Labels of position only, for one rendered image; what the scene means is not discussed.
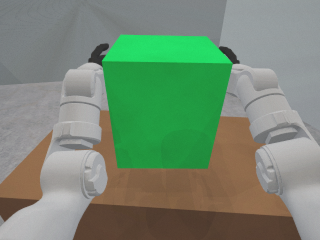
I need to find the right robot upper arm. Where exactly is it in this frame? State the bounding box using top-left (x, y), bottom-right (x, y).
top-left (255, 137), bottom-right (320, 240)

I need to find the robot right hand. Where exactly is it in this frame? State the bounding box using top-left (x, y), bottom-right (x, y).
top-left (218, 46), bottom-right (240, 64)

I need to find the pedestal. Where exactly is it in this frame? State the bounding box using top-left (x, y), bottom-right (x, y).
top-left (0, 110), bottom-right (302, 240)

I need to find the right robot forearm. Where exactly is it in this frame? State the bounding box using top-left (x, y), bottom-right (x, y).
top-left (226, 64), bottom-right (320, 150)

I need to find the carton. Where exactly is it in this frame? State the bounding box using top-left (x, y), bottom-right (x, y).
top-left (102, 34), bottom-right (233, 169)

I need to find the left robot forearm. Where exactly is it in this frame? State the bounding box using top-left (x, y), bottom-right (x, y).
top-left (40, 62), bottom-right (106, 190)

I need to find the robot left hand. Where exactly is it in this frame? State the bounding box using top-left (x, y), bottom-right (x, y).
top-left (88, 43), bottom-right (109, 67)

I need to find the left robot upper arm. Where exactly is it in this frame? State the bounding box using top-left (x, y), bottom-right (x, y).
top-left (0, 149), bottom-right (108, 240)

